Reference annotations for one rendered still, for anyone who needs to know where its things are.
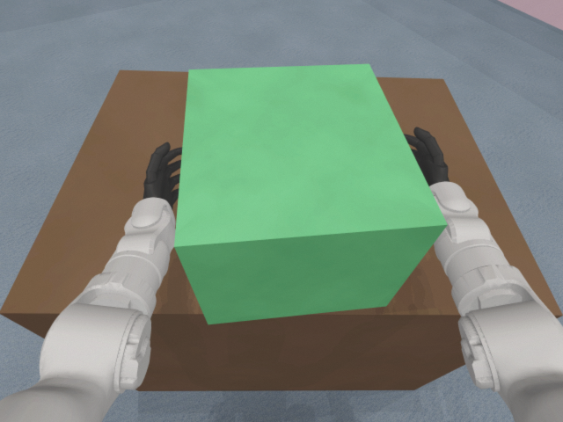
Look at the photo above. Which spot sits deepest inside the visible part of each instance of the right robot upper arm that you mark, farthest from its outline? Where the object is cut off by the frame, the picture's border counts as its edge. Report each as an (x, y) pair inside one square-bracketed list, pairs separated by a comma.
[(517, 351)]

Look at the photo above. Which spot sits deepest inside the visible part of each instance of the pedestal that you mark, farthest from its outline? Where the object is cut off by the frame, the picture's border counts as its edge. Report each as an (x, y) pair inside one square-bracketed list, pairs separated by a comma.
[(409, 343)]

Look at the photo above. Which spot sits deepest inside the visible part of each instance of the left robot upper arm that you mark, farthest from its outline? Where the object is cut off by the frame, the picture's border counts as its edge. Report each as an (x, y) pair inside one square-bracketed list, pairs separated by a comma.
[(94, 354)]

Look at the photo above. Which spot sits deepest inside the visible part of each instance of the carton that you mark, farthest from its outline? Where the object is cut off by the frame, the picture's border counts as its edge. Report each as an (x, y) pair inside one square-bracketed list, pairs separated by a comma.
[(298, 193)]

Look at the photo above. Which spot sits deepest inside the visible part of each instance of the right robot forearm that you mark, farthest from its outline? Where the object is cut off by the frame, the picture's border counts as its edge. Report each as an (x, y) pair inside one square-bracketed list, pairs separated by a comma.
[(480, 275)]

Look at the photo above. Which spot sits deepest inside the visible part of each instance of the left robot forearm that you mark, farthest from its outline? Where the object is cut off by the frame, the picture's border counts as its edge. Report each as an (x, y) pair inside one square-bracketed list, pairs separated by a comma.
[(135, 272)]

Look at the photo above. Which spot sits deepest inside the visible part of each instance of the robot left hand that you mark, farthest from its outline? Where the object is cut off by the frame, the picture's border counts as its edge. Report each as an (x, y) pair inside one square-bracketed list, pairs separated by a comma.
[(158, 182)]

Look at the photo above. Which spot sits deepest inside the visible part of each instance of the robot right hand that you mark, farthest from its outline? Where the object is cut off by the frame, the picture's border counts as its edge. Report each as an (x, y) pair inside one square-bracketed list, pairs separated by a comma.
[(428, 156)]

